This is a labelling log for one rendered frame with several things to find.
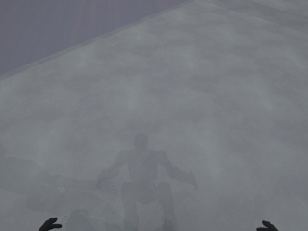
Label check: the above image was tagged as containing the robot right hand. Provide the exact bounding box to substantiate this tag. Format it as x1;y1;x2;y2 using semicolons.
256;220;278;231

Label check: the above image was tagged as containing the robot left hand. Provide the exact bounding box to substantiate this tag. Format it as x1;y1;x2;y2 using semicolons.
38;217;62;231

